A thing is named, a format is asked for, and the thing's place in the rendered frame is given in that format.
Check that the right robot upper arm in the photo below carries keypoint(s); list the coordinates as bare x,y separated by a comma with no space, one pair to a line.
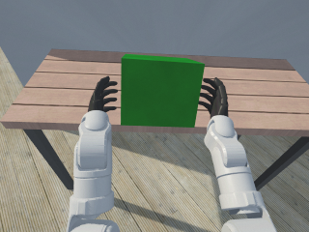
255,224

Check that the carton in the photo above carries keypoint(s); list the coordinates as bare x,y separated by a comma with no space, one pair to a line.
160,91

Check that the left robot hand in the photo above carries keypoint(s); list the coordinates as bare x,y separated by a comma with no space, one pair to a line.
98,101

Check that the left robot upper arm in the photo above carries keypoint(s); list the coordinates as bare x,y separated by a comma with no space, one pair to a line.
95,225

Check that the table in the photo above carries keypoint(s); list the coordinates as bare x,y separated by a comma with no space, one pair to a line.
265,97

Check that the right robot hand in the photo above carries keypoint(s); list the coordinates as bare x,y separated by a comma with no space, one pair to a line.
219,100

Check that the left robot forearm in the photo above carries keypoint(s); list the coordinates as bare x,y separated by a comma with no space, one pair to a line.
92,169

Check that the right robot forearm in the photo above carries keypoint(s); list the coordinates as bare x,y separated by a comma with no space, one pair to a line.
238,193

